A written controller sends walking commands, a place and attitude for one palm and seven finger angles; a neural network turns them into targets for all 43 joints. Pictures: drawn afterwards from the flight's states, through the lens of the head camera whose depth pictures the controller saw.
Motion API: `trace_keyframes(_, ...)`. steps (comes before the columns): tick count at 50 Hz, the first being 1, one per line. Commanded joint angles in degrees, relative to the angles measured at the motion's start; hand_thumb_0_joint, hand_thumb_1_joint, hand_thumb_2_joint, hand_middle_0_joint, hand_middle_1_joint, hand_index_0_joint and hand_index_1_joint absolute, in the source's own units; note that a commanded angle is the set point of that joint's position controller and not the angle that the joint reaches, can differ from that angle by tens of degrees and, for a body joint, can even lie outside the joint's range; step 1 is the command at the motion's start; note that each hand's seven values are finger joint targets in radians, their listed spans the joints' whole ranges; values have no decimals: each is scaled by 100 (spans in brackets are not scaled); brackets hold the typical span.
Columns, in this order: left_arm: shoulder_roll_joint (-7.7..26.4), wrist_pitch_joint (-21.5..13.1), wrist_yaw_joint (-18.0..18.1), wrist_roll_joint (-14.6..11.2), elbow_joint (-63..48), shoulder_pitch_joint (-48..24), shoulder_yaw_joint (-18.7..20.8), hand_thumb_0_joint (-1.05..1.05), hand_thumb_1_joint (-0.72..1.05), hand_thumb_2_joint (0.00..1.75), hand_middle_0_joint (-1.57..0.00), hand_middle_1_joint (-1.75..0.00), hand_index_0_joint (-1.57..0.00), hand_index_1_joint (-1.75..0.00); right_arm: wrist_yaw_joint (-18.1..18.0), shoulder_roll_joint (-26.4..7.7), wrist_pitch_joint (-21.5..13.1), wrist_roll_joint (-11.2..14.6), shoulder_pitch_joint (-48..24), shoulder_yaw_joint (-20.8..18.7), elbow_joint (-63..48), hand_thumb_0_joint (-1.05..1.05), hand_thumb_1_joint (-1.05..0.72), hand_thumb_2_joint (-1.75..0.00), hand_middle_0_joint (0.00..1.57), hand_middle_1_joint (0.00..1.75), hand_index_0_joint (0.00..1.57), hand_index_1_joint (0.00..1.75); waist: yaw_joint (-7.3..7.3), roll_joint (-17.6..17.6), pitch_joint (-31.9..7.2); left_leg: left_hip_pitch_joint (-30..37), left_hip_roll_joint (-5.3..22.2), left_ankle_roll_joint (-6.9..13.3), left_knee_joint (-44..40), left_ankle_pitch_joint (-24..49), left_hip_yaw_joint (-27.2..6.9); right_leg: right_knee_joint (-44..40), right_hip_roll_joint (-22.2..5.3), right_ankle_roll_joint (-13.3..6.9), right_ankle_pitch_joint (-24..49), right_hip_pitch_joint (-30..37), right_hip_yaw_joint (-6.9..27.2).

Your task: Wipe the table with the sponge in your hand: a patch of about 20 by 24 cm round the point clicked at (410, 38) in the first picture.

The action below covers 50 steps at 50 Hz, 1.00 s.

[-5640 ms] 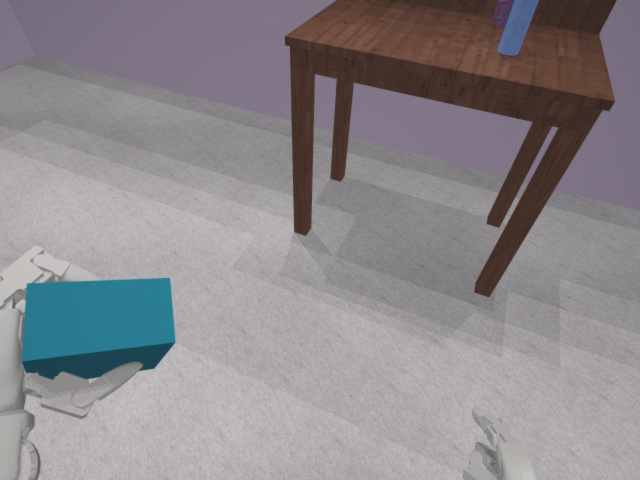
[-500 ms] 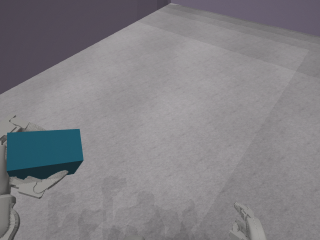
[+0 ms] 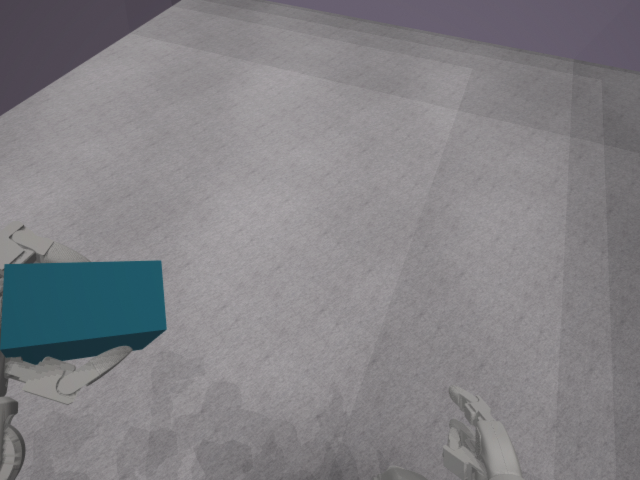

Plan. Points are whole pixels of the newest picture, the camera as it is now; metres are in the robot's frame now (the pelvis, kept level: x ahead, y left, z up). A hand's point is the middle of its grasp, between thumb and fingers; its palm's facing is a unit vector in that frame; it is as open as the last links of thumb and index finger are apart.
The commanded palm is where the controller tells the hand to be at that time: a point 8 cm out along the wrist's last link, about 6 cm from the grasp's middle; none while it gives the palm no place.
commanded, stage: turn to face it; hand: left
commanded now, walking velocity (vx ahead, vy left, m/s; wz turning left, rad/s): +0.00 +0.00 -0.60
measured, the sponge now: (107, 312) +0.23 +0.22 +0.15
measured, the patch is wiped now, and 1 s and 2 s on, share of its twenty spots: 0.00 0.00 0.00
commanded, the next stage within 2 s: none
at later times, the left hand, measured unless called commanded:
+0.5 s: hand (261, 324) +0.22 +0.07 +0.19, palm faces +0.16 -0.81 -0.56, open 10.5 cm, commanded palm +0.18 +0.13 +0.18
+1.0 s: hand (464, 460) +0.14 -0.08 +0.17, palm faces -0.07 -0.83 -0.56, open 10.5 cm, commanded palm +0.12 -0.02 +0.18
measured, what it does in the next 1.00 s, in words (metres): walks backwards, turning right: right foot, then left foot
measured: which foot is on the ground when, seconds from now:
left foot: down 0.00-0.14, up 0.16-0.74, down 0.76-0.98, up 1.00-1.00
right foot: up 0.00-0.10, down 0.12-0.74, up 0.76-0.96, down 0.98-1.00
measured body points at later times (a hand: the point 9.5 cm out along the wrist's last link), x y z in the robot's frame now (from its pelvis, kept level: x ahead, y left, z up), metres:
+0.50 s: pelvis -0.05 -0.09 +0.00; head -0.02 -0.15 +0.44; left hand +0.20 +0.12 +0.22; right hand +0.06 -0.39 -0.11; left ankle -0.03 +0.10 -0.62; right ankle +0.02 -0.12 -0.73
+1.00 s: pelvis -0.17 -0.16 -0.03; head -0.14 -0.21 +0.41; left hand +0.13 -0.03 +0.20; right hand -0.14 -0.42 -0.14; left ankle -0.08 +0.04 -0.73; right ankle -0.19 -0.29 -0.74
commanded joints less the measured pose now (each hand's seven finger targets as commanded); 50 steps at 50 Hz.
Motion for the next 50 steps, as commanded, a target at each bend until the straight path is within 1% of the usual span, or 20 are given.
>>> trace_keyframes(1, 1106, -399, 43, -48, -1697, -358, 564, 0, 10, 130, -120, -160, -120, -160, -57, -1014, -349, 18, -293, -402, -835, 0, -90, -90, 20, 30, 20, 30, -173, 1523, -831, 614, 1268, 509, -675, 3291, -399, -733, 7, 77, 68, 276, -323)
trace_keyframes(5, 1280, -379, 69, -68, -1639, -100, 878, 0, 10, 130, -120, -160, -120, -160, -4, -957, -342, 66, -165, -423, -801, 0, -90, -90, 20, 30, 20, 30, -79, 1036, -1221, 311, 982, 197, 776, 2278, -90, -2057, -16, -52, 1292, 1508, -272)
trace_keyframes(6, 1440, -406, 93, -34, -1662, -158, 983, 0, 10, 130, -120, -160, -120, -160, 3, -845, -318, 91, -143, -425, -807, 0, -90, -90, 20, 30, 20, 30, -93, 24, -1382, -193, 498, -8, 1955, 1150, 91, -2386, -637, -352, 3078, 2015, 584)
trace_keyframes(7, 1678, -415, 151, -76, -1621, -23, 1246, 0, 10, 130, -120, -160, -120, -160, -43, -659, -315, 56, -382, -332, -935, 0, -90, -90, 20, 30, 20, 30, -24, -1446, -1467, -1700, -361, -232, 3147, -1907, -167, -2339, -1599, -984, 6228, 2757, 2367)
trace_keyframes(8, 1536, -290, 174, -189, -1388, 250, 1315, 0, 10, 130, -120, -160, -120, -160, -60, -742, -279, 67, -458, -350, -879, 0, -90, -90, 20, 30, 20, 30, -46, -1626, -1713, -1984, -447, -312, 3879, -2195, -1007, -2317, -1939, -1117, 6706, 2674, 2803)
trace_keyframes(11, 1531, -354, 209, -306, -1657, 777, 1555, 0, 10, 130, -120, -160, -120, -160, -33, -563, -6, 17, -664, -267, -674, 0, -90, -90, 20, 30, 20, 30, -123, -610, -1793, -2449, -377, -361, 4582, -1204, -1503, -2188, -1523, -1184, 5145, 2954, 2354)
trace_keyframes(14, 1350, -397, 218, -328, -1326, 1025, 1551, 0, 10, 130, -120, -160, -120, -160, -18, -671, 243, 15, -760, -357, -553, 0, -90, -90, 20, 30, 20, 30, -167, -548, -1868, -2538, -509, -392, 4716, -636, -1465, -2360, -1204, -958, 4588, 2936, 1922)
trace_keyframes(24, 1150, -432, 210, -355, -1008, 400, 1008, 0, 10, 130, -120, -160, -120, -160, -42, -1090, 426, 47, -810, -569, -537, 0, -90, -90, 20, 30, 20, 30, -60, -646, -1437, -2068, -764, -255, 3800, -492, -1595, -3511, -903, 91, 1721, 1904, 2674)
trace_keyframes(30, 1104, -445, 204, -253, -925, -159, 738, 0, 10, 130, -120, -160, -120, -160, -83, -1113, 490, -9, -785, -509, -590, 0, -90, -90, 20, 30, 20, 30, 17, -689, -1185, -1073, -1076, -153, 2047, -853, -1250, -4255, -581, 16, 23, 1176, 2955)
trace_keyframes(35, 1052, -430, 65, -129, -926, -744, 530, 0, 10, 130, -120, -160, -120, -160, -31, -1041, 518, 5, -408, -586, -439, 0, -90, -90, 20, 30, 20, 30, -182, -1061, -1098, 1202, -1337, 236, -690, -1422, -499, -4402, 161, 859, 117, 40, 2407)
trace_keyframes(36, 1083, -465, -8, -129, -926, -894, 474, 0, 10, 130, -120, -160, -120, -160, -49, -1062, 497, -22, -265, -587, -395, 0, -90, -90, 20, 30, 20, 30, -357, -407, -1126, 1895, -862, 535, -1593, -1109, -674, -3301, 499, 1012, 224, -464, 2062)
trace_keyframes(37, 1086, -495, -89, -135, -922, -831, 512, 0, 10, 130, -120, -160, -120, -160, -73, -1150, 476, -127, -645, -543, -636, 0, -90, -90, 20, 30, 20, 30, -237, 1367, -1039, 1667, 722, 1069, -2185, -504, -1910, -449, 981, 814, -14, -847, 1378)
trace_keyframes(38, 1191, -522, -71, -8, -1133, -801, 658, 0, 10, 130, -120, -160, -120, -160, -73, -866, 353, -282, -972, -442, -962, 0, -90, -90, 20, 30, 20, 30, 107, 1812, -1008, 327, 2189, 1403, -1718, 188, -2958, 1928, 338, 293, -578, -687, 1461)
trace_keyframes(39, 1338, -531, -97, 7, -1492, -907, 872, 0, 10, 130, -120, -160, -120, -160, -56, -860, 284, -169, -907, -479, -977, 0, -90, -90, 20, 30, 20, 30, 86, 1192, -896, -14, 2153, 1423, -1805, 729, -2406, 2863, 223, 66, -685, -745, 1583)
trace_keyframes(41, 1435, -576, -179, -69, -1314, -363, 1095, 0, 10, 130, -120, -160, -120, -160, -9, -968, 258, -2, -754, -633, -901, 0, -90, -90, 20, 30, 20, 30, 106, 1267, -832, -246, 1662, 1256, -1278, 684, -1270, 2795, -23, 32, -557, -931, 1333)
trace_keyframes(43, 1240, -508, -84, -151, -1621, -146, 985, 0, 10, 130, -120, -160, -120, -160, 44, -928, 113, 109, -662, -536, -915, 0, -90, -90, 20, 30, 20, 30, 113, 1379, -505, -110, 1388, 945, -943, 914, -787, 1086, -275, 53, -534, -703, 906)
trace_keyframes(47, 1085, -507, 35, -76, -1603, -629, 711, 0, 10, 130, -120, -160, -120, -160, 19, -1135, -249, 181, 11, -585, -773, 0, -90, -90, 20, 30, 20, 30, -65, 526, -919, -163, 705, 238, 917, 1339, -289, -1667, 352, 183, 831, 1366, -296)
trace_keyframes(48, 1098, -439, 52, 0, -1417, -812, 622, 0, 10, 130, -120, -160, -120, -160, -2, -1071, -283, 186, 42, -577, -701, 0, -90, -90, 20, 30, 20, 30, -127, -194, -984, -403, 291, 47, 1997, 989, -226, -2334, -9, -77, 1664, 1686, 311)
trace_keyframes(49, 1490, -457, 122, 0, -1327, -982, 973, 0, 10, 130, -120, -160, -120, -160, -37, -905, -329, 149, -278, -525, -783, 0, -90, -90, 20, 30, 20, 30, -63, -1812, -1004, -1668, -400, -177, 3292, -1592, -354, -2609, -1136, -711, 4237, 2250, 2326)
trace_keyframes(50, 1828, -488, 194, -47, -1100, -969, 1388, 0, 10, 130, -120, -160, -120, -160, -125, -908, -370, 62, -630, -463, -752, 0, -90, -90, 20, 30, 20, 30, 4, -2313, -1107, -1994, -523, -143, 4181, -2343, -1017, -2662, -1971, -1129, 5200, 1797, 3338)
